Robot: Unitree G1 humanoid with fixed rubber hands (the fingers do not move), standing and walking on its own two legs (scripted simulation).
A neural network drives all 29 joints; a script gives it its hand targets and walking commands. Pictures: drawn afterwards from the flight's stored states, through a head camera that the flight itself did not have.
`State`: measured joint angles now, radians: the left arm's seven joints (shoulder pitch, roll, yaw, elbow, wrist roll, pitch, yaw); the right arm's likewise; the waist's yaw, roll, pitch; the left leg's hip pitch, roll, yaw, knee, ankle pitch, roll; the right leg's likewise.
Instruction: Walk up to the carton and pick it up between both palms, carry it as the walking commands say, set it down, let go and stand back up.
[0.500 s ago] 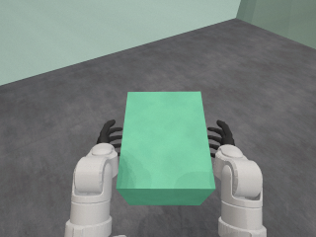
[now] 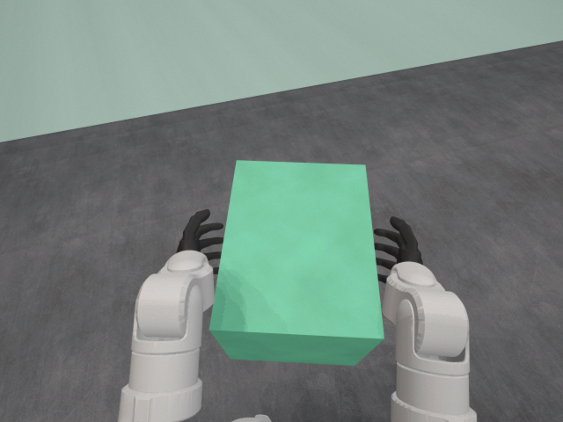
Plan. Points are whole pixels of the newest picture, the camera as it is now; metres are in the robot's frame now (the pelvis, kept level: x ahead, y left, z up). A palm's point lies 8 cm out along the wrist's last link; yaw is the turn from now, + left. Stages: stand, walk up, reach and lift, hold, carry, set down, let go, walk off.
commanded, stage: carry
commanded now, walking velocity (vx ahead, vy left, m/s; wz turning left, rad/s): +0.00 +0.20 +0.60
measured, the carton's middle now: (296, 264) +0.35 -0.01 +0.02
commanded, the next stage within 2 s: none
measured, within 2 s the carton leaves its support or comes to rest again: neither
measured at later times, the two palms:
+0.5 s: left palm out of the picture +0.16 +0.40 +0.08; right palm (170, 293) +0.26 +0.15 +0.09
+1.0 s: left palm out of the picture +0.01 +0.54 +0.12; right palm out of the picture +0.16 +0.31 +0.12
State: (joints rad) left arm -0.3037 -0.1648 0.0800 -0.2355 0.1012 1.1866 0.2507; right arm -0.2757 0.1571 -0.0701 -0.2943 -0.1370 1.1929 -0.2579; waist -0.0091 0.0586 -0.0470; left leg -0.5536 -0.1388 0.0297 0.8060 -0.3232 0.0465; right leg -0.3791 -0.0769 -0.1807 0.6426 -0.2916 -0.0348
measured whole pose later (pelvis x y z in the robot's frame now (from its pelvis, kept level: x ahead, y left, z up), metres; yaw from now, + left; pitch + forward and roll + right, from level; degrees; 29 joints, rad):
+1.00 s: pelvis -0.16 +0.28 +0.01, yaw +35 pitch +2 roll +4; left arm -0.29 -0.16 0.08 -0.27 0.12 1.20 0.26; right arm -0.31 0.17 -0.08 -0.28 -0.11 1.21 -0.27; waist -0.06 -0.04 -0.06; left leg -0.51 0.06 0.06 0.85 -0.38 -0.05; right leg -0.27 -0.31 -0.21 0.59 -0.31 0.12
